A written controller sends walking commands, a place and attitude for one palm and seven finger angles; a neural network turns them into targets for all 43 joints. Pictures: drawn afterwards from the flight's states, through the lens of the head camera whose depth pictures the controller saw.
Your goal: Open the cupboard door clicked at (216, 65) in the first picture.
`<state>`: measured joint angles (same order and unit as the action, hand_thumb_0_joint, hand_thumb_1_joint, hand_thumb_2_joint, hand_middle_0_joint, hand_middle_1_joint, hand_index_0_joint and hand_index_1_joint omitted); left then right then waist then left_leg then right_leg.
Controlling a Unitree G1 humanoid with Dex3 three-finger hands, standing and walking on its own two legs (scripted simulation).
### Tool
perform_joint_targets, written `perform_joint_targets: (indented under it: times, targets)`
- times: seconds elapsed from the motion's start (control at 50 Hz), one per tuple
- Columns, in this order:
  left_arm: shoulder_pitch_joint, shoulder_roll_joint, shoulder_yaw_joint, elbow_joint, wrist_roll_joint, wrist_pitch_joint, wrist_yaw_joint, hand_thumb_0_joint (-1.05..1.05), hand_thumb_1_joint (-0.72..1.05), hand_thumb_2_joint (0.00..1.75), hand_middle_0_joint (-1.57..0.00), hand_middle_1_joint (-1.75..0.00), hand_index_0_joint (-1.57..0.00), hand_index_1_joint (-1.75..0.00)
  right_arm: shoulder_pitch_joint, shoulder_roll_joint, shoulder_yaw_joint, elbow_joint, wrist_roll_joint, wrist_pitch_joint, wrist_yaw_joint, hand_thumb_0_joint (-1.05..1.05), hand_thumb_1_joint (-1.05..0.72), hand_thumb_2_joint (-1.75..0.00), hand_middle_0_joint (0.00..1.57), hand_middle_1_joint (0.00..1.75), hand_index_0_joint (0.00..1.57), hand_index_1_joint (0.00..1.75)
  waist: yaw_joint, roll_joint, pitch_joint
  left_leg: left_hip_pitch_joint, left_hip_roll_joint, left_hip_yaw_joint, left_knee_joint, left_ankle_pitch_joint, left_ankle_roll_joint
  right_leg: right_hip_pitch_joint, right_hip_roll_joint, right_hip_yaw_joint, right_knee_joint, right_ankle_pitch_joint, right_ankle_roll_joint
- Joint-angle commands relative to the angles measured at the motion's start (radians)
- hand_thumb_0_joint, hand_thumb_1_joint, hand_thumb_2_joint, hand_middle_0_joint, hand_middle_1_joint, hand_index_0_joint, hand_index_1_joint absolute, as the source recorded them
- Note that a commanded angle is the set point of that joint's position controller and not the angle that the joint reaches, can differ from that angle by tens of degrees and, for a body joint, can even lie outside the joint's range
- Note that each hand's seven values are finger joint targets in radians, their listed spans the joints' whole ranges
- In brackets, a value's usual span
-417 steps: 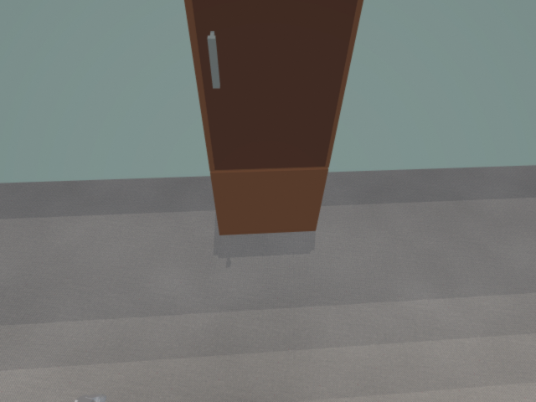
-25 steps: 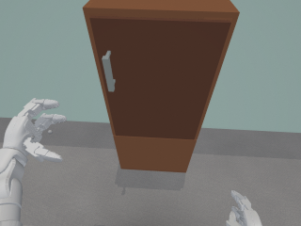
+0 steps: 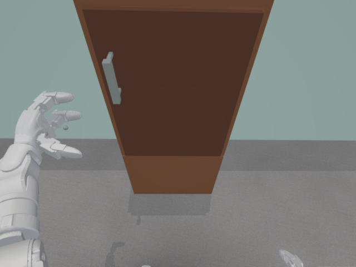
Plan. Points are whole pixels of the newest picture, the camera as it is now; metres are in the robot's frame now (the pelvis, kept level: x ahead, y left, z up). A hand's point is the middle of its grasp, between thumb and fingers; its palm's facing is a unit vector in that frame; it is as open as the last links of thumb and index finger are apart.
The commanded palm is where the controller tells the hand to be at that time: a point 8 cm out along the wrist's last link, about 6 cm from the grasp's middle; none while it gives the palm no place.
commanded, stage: move the hooked fingers beside the handle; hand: left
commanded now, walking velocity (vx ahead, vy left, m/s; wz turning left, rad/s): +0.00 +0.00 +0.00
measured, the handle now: (113, 78) +0.57 +0.21 +0.11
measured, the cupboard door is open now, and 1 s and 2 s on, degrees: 0 0 0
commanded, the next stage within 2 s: slide the fingers in behind the handle in 1.80 s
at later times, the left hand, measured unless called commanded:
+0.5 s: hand (77, 107) +0.44 +0.26 +0.12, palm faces +0.04 -1.00 +0.02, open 14.0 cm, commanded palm +0.42 +0.31 +0.12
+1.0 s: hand (93, 87) +0.51 +0.24 +0.12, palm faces +0.04 -1.00 +0.02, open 14.0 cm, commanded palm +0.50 +0.30 +0.11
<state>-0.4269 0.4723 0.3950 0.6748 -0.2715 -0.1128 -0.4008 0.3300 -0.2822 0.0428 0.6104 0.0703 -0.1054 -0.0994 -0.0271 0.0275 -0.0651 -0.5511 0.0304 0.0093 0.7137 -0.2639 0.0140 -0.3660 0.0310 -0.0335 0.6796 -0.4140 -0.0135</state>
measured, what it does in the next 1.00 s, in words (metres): stands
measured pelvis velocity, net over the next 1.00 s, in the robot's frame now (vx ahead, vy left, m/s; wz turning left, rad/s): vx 0.01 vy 0.01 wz -0.04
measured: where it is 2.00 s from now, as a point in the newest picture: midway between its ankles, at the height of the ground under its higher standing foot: outside the picture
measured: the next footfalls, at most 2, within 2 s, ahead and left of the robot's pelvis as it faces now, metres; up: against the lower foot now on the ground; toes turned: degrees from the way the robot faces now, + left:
none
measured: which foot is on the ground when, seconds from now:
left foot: down 0.00-1.00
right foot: down 0.00-1.00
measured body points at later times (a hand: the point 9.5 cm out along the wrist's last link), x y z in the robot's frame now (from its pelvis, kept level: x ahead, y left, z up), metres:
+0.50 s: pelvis +0.00 +0.00 -0.01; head +0.05 +0.02 +0.44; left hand +0.43 +0.31 +0.12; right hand +0.07 -0.27 -0.11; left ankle +0.06 +0.11 -0.72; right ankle -0.04 -0.11 -0.72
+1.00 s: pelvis +0.01 +0.01 -0.02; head +0.10 +0.03 +0.42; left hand +0.50 +0.30 +0.13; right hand -0.02 -0.27 -0.12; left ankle +0.06 +0.11 -0.72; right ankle -0.04 -0.11 -0.72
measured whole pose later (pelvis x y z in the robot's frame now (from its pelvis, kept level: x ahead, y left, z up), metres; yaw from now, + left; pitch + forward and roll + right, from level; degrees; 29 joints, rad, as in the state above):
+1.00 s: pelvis +0.01 +0.01 -0.02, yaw -2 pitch +16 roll -3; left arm -0.96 0.67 0.45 1.24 -0.11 -0.25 -0.35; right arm 0.45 -0.29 0.03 0.66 0.03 0.05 -0.06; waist -0.16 0.02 -0.09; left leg -0.80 0.06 0.01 0.84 -0.32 0.02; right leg -0.60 0.06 -0.02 0.78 -0.45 -0.01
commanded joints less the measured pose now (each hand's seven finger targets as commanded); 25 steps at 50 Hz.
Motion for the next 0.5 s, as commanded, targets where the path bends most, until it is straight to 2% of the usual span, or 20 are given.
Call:
perform_joint_targets:
  times: [0.0, 0.04, 0.06, 0.08, 0.12, 0.16, 0.18, 0.2, 0.22, 0.24, 0.26, 0.28, 0.3, 0.34, 0.38, 0.42, 0.46, 0.48]
  targets:
    - [-0.408, 0.292, 0.066, -0.192, -0.014, -0.083, -0.003, 0.00, -0.50, 0.30, -0.30, -1.20, -0.30, -1.20, -0.020, -0.152, -0.070, -0.125, -0.003, -0.029, -0.005, 0.00, -0.90, -0.90, 0.20, 0.30, 0.20, 0.30, -0.004, 0.068, -0.287, 0.344, -0.023, -0.040, -0.053, 0.184, 0.028, -0.119, 0.013, 0.011, -0.096, 0.315, -0.005]
    - [-0.416, 0.293, 0.070, -0.184, -0.013, -0.094, 0.001, 0.00, -0.50, 0.30, -0.30, -1.20, -0.30, -1.20, -0.008, -0.153, -0.072, -0.122, -0.006, -0.023, -0.003, 0.00, -0.90, -0.90, 0.20, 0.30, 0.20, 0.30, -0.004, 0.054, -0.298, 0.345, -0.022, -0.043, -0.046, 0.209, 0.030, -0.110, 0.017, 0.008, -0.089, 0.330, -0.009]
    - [-0.435, 0.306, 0.078, -0.175, -0.010, -0.100, 0.003, 0.00, -0.50, 0.30, -0.30, -1.20, -0.30, -1.20, -0.008, -0.156, -0.073, -0.117, -0.006, -0.019, -0.001, 0.00, -0.90, -0.90, 0.20, 0.30, 0.20, 0.30, -0.007, 0.069, -0.298, 0.350, -0.020, -0.044, -0.046, 0.202, 0.028, -0.128, 0.016, 0.010, -0.090, 0.325, -0.006]
    - [-0.429, 0.291, 0.065, -0.150, -0.008, -0.099, 0.003, 0.00, -0.50, 0.30, -0.30, -1.20, -0.30, -1.20, -0.004, -0.153, -0.073, -0.116, -0.007, -0.015, 0.000, 0.00, -0.90, -0.90, 0.20, 0.30, 0.20, 0.30, -0.009, 0.058, -0.290, 0.342, -0.020, -0.043, -0.045, 0.199, 0.029, -0.132, 0.017, 0.009, -0.088, 0.324, -0.005]
    - [-0.469, 0.319, 0.080, -0.105, -0.005, -0.101, 0.003, 0.00, -0.50, 0.30, -0.30, -1.20, -0.30, -1.20, 0.005, -0.159, -0.074, -0.107, -0.006, -0.005, 0.000, 0.00, -0.90, -0.90, 0.20, 0.30, 0.20, 0.30, -0.017, 0.049, -0.271, 0.317, -0.020, -0.039, -0.042, 0.178, 0.031, -0.142, 0.016, 0.013, -0.092, 0.313, -0.002]
    - [-0.492, 0.363, 0.109, -0.072, 0.004, -0.109, 0.002, 0.00, -0.50, 0.30, -0.30, -1.20, -0.30, -1.20, 0.013, -0.164, -0.074, -0.107, -0.007, 0.004, -0.001, 0.00, -0.90, -0.90, 0.20, 0.30, 0.20, 0.30, -0.013, 0.038, -0.289, 0.299, -0.020, -0.038, -0.039, 0.179, 0.032, -0.132, 0.015, 0.016, -0.084, 0.315, -0.003]
    - [-0.523, 0.350, 0.088, -0.065, 0.011, -0.115, 0.001, 0.00, -0.50, 0.30, -0.30, -1.20, -0.30, -1.20, 0.014, -0.161, -0.073, -0.105, -0.008, 0.007, 0.000, 0.00, -0.90, -0.90, 0.20, 0.30, 0.20, 0.30, -0.020, 0.073, -0.283, 0.307, -0.019, -0.040, -0.037, 0.179, 0.030, -0.147, 0.016, 0.015, -0.082, 0.307, -0.005]
    - [-0.550, 0.312, 0.051, -0.069, 0.013, -0.121, -0.002, 0.00, -0.50, 0.30, -0.30, -1.20, -0.30, -1.20, 0.016, -0.158, -0.074, -0.107, -0.006, 0.009, 0.002, 0.00, -0.90, -0.90, 0.20, 0.30, 0.20, 0.30, -0.030, 0.093, -0.288, 0.327, -0.019, -0.042, -0.033, 0.175, 0.030, -0.170, 0.017, 0.013, -0.083, 0.294, -0.005]
    - [-0.562, 0.337, 0.069, -0.040, 0.017, -0.126, -0.001, 0.00, -0.50, 0.30, -0.30, -1.20, -0.30, -1.20, 0.024, -0.162, -0.075, -0.099, -0.008, 0.013, 0.002, 0.00, -0.90, -0.90, 0.20, 0.30, 0.20, 0.30, -0.029, 0.090, -0.283, 0.325, -0.015, -0.051, -0.033, 0.170, 0.027, -0.181, 0.020, 0.009, -0.082, 0.276, -0.009]
    - [-0.581, 0.329, 0.058, -0.034, 0.014, -0.135, 0.002, 0.00, -0.50, 0.30, -0.30, -1.20, -0.30, -1.20, 0.032, -0.162, -0.074, -0.098, -0.009, 0.016, 0.000, 0.00, -0.90, -0.90, 0.20, 0.30, 0.20, 0.30, -0.032, 0.078, -0.286, 0.317, -0.017, -0.048, -0.027, 0.176, 0.031, -0.168, 0.020, 0.011, -0.081, 0.281, -0.011]
    - [-0.605, 0.336, 0.057, -0.016, 0.023, -0.139, 0.002, 0.00, -0.50, 0.30, -0.30, -1.20, -0.30, -1.20, 0.032, -0.166, -0.076, -0.096, -0.007, 0.019, 0.002, 0.00, -0.90, -0.90, 0.20, 0.30, 0.20, 0.30, -0.041, 0.088, -0.297, 0.329, -0.012, -0.050, -0.026, 0.160, 0.028, -0.202, 0.021, 0.011, -0.079, 0.261, -0.006]
    - [-0.630, 0.317, 0.037, 0.007, 0.024, -0.141, 0.002, 0.00, -0.50, 0.30, -0.30, -1.20, -0.30, -1.20, 0.037, -0.164, -0.075, -0.091, -0.009, 0.021, 0.002, 0.00, -0.90, -0.90, 0.20, 0.30, 0.20, 0.30, -0.049, 0.095, -0.289, 0.325, -0.013, -0.052, -0.024, 0.148, 0.028, -0.214, 0.019, 0.011, -0.080, 0.248, -0.006]
    - [-0.650, 0.338, 0.053, 0.048, 0.026, -0.143, 0.003, 0.00, -0.50, 0.30, -0.30, -1.20, -0.30, -1.20, 0.048, -0.169, -0.077, -0.081, -0.010, 0.025, 0.001, 0.00, -0.90, -0.90, 0.20, 0.30, 0.20, 0.30, -0.055, 0.059, -0.278, 0.314, -0.009, -0.057, -0.022, 0.143, 0.030, -0.221, 0.020, 0.008, -0.081, 0.242, -0.005]
    - [-0.669, 0.349, 0.055, 0.079, 0.030, -0.154, 0.003, 0.00, -0.50, 0.30, -0.30, -1.20, -0.30, -1.20, 0.063, -0.172, -0.076, -0.080, -0.013, 0.032, 0.000, 0.00, -0.90, -0.90, 0.20, 0.30, 0.20, 0.30, -0.053, 0.054, -0.304, 0.304, -0.012, -0.058, -0.015, 0.155, 0.031, -0.210, 0.021, 0.009, -0.069, 0.249, -0.008]
    - [-0.725, 0.357, 0.045, 0.118, 0.045, -0.161, 0.004, 0.00, -0.50, 0.30, -0.30, -1.20, -0.30, -1.20, 0.070, -0.174, -0.077, -0.068, -0.014, 0.038, 0.003, 0.00, -0.90, -0.90, 0.20, 0.30, 0.20, 0.30, -0.065, 0.081, -0.300, 0.306, -0.007, -0.060, -0.009, 0.147, 0.029, -0.243, 0.018, 0.010, -0.066, 0.237, -0.006]
    - [-0.737, 0.363, 0.048, 0.131, 0.055, -0.173, 0.007, 0.00, -0.50, 0.30, -0.30, -1.20, -0.30, -1.20, 0.081, -0.176, -0.080, -0.067, -0.017, 0.046, 0.007, 0.00, -0.90, -0.90, 0.20, 0.30, 0.20, 0.30, -0.063, 0.102, -0.329, 0.324, -0.006, -0.064, -0.002, 0.168, 0.027, -0.250, 0.020, 0.010, -0.058, 0.244, -0.008]
    - [-0.754, 0.366, 0.048, 0.148, 0.059, -0.182, 0.011, 0.00, -0.50, 0.30, -0.30, -1.20, -0.30, -1.20, 0.091, -0.176, -0.081, -0.067, -0.017, 0.054, 0.009, 0.00, -0.90, -0.90, 0.20, 0.30, 0.20, 0.30, -0.068, 0.084, -0.350, 0.320, -0.004, -0.063, 0.007, 0.175, 0.028, -0.252, 0.022, 0.011, -0.051, 0.251, -0.005]
    - [-0.772, 0.359, 0.038, 0.174, 0.060, -0.181, 0.014, 0.00, -0.50, 0.30, -0.30, -1.20, -0.30, -1.20, 0.095, -0.175, -0.079, -0.061, -0.020, 0.058, 0.009, 0.00, -0.90, -0.90, 0.20, 0.30, 0.20, 0.30, -0.077, 0.073, -0.323, 0.300, -0.004, -0.065, 0.007, 0.158, 0.029, -0.263, 0.022, 0.008, -0.053, 0.237, -0.004]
